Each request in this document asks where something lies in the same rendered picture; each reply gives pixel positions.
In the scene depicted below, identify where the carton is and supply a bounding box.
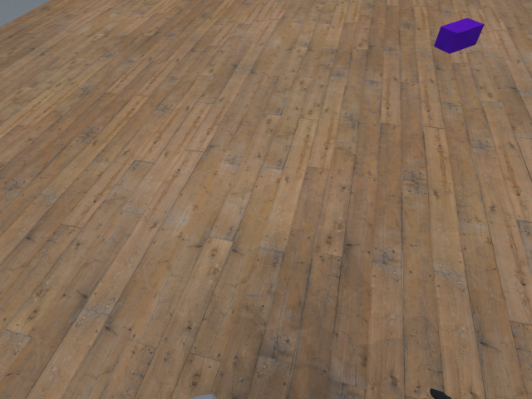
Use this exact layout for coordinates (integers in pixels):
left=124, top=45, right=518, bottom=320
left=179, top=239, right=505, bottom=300
left=434, top=18, right=485, bottom=54

